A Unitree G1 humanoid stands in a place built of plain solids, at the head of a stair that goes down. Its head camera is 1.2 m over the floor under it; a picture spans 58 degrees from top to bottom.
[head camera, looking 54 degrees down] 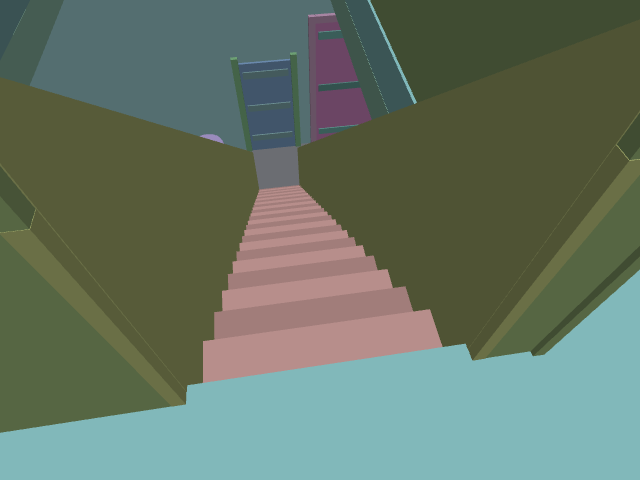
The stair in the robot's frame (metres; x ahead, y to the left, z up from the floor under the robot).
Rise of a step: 0.20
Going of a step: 0.21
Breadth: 0.88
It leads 9 degrees to the left of straight ahead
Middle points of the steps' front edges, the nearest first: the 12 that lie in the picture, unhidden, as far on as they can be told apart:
0.44 -0.03 0.00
0.65 0.00 -0.20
0.86 0.03 -0.39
1.07 0.07 -0.59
1.28 0.10 -0.79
1.49 0.13 -0.98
1.70 0.16 -1.18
1.91 0.20 -1.38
2.12 0.23 -1.57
2.33 0.26 -1.77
2.54 0.29 -1.97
2.74 0.32 -2.17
